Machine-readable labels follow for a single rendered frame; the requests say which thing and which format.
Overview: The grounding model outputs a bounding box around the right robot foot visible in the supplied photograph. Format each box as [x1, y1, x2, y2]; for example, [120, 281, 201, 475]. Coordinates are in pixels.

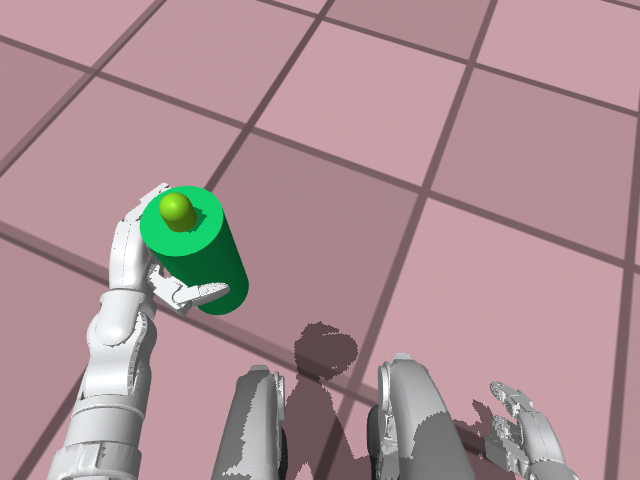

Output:
[367, 405, 399, 480]

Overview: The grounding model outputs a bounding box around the bottle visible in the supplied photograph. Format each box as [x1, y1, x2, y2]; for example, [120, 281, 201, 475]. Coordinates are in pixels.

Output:
[140, 186, 249, 315]

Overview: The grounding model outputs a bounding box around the right robot arm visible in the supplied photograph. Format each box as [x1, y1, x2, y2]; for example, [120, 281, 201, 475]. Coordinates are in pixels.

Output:
[528, 461, 579, 480]

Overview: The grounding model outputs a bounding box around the left robot arm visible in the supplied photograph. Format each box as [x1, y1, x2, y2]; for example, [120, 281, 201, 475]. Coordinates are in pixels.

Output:
[46, 288, 157, 480]

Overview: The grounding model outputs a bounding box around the right robot hand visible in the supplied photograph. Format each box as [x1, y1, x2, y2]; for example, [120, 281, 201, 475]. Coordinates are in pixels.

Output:
[485, 381, 566, 480]

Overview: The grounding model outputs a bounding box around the left robot hand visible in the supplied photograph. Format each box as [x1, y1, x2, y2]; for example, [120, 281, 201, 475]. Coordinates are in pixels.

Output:
[109, 183, 230, 317]

